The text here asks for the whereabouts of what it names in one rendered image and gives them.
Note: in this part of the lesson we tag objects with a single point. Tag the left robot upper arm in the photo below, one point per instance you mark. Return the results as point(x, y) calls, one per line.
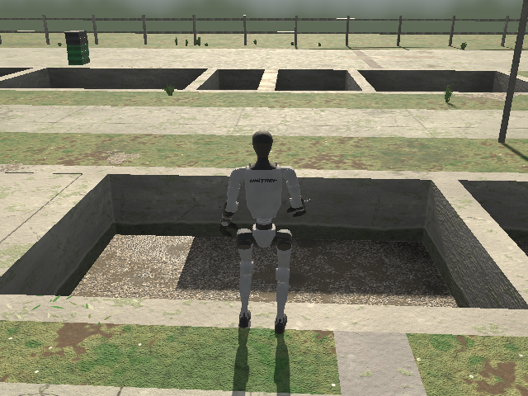
point(233, 189)

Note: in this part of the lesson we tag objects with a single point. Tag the robot left shin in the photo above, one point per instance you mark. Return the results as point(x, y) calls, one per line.
point(245, 282)

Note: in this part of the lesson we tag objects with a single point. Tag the robot right hand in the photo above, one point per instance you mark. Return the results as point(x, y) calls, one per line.
point(297, 213)

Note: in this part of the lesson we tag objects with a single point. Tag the right robot upper arm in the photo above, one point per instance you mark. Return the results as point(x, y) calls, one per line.
point(288, 173)

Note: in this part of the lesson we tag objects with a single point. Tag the robot right forearm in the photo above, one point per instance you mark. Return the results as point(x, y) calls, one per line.
point(303, 207)

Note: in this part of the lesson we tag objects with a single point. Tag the robot left forearm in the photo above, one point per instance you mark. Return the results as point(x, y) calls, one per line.
point(226, 216)

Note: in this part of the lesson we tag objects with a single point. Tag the robot left hand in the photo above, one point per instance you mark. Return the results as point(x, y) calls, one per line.
point(225, 232)

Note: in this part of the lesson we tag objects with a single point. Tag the robot right thigh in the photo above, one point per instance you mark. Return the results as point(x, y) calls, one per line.
point(284, 247)

